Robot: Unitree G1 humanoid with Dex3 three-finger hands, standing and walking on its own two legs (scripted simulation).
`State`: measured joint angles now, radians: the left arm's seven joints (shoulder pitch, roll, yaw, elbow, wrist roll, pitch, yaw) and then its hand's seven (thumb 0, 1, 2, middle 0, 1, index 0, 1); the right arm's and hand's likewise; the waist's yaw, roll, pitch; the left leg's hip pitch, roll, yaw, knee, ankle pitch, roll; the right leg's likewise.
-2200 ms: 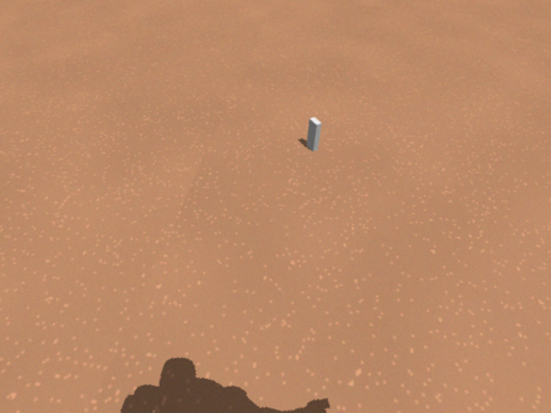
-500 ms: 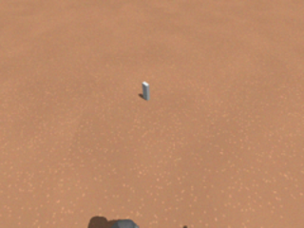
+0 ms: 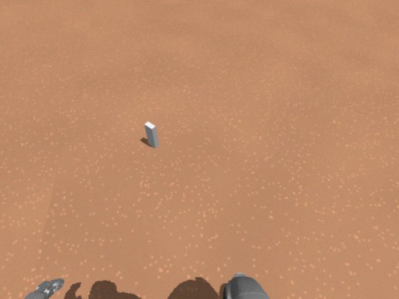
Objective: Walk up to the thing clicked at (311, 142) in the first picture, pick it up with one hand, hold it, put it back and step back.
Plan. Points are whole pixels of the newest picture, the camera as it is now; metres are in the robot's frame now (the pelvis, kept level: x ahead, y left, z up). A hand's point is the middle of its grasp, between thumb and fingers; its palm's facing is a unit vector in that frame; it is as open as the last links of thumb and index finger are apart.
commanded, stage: walk up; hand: left
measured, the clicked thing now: (151, 135) +1.10 +0.24 -0.68
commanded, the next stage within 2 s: none
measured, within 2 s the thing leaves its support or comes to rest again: neither
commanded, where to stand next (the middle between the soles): +0.77 +0.03 m, yaw +1 degrees
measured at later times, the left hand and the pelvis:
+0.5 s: hand (74, 250) +0.26 +0.29 -0.14, palm faces +0.00 -0.92 -0.39, open 7.4 cm; pelvis +0.24 +0.01 -0.01, yaw +0 degrees
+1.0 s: hand (94, 157) +0.53 +0.30 -0.13, palm faces -0.09 -0.93 -0.36, open 7.4 cm; pelvis +0.43 +0.03 +0.00, yaw -1 degrees
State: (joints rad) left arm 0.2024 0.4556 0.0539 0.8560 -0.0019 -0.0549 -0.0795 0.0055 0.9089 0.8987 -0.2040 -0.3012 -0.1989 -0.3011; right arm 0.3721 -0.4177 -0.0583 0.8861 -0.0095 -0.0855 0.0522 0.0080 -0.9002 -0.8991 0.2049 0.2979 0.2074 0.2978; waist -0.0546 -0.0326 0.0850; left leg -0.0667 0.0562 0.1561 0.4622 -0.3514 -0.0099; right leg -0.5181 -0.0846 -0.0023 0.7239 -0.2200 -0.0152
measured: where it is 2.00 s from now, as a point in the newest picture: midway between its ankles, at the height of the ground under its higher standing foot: (187, 200)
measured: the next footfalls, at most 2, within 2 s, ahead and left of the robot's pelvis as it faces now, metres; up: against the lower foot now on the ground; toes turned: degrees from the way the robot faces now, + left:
right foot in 0.08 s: +0.22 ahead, -0.14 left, +0.00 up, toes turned -5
left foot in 0.54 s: +0.41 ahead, +0.14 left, +0.00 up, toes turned +5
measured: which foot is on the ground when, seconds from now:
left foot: down 0.00-0.10, up 0.12-0.52, down 0.54-1.00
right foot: up 0.00-0.06, down 0.08-0.56, up 0.58-1.00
